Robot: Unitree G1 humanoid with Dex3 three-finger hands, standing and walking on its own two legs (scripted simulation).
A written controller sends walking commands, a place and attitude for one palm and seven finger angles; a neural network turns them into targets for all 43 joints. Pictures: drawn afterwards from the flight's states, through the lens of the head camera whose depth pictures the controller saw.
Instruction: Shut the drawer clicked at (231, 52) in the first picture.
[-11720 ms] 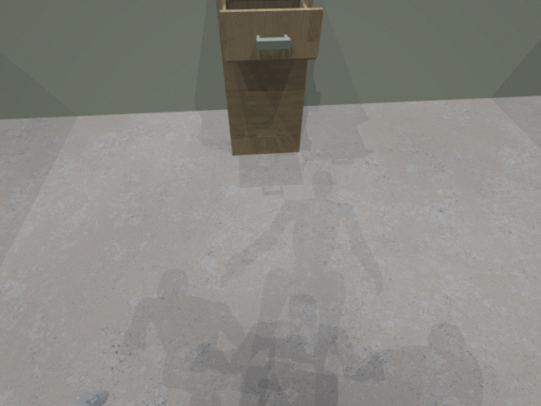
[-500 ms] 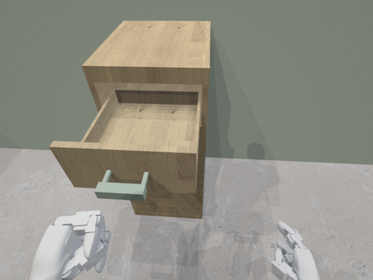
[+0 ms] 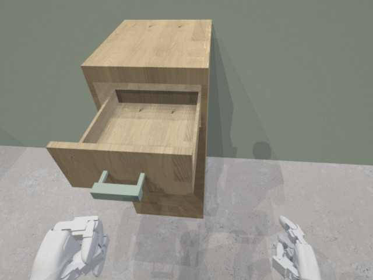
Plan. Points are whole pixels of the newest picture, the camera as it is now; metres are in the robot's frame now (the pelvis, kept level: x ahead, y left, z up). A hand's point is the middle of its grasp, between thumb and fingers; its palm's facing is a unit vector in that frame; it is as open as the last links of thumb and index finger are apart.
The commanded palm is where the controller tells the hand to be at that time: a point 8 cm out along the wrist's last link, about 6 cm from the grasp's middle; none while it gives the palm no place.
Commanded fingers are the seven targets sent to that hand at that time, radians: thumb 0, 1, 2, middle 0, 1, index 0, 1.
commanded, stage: bring the fist close to the handle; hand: left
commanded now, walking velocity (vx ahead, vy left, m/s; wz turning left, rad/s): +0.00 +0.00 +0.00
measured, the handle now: (120, 184) +0.32 +0.20 +0.04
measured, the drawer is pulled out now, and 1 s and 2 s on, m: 0.29 0.29 0.26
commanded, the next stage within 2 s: push the drawer shut in 1.22 s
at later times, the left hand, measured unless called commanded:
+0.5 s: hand (114, 239) +0.18 +0.15 +0.07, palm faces -0.02 -1.00 -0.03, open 3.3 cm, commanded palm +0.15 +0.21 +0.07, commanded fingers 0.00 0.90 0.90 -1.40 -1.60 -1.40 -1.60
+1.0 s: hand (128, 229) +0.22 +0.15 +0.04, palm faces -0.03 -1.00 -0.03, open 3.3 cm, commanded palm +0.19 +0.21 +0.04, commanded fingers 0.00 0.90 0.90 -1.40 -1.60 -1.40 -1.60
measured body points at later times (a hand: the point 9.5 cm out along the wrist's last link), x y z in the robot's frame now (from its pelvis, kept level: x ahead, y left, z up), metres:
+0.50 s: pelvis +0.00 +0.01 -0.02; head +0.02 -0.01 +0.43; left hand +0.18 +0.21 +0.07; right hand +0.17 -0.23 -0.09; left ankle +0.04 +0.13 -0.70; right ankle -0.04 -0.09 -0.70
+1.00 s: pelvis -0.01 +0.01 -0.04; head +0.04 +0.01 +0.41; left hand +0.21 +0.20 +0.04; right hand +0.16 -0.22 -0.12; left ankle +0.04 +0.13 -0.70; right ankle -0.04 -0.09 -0.70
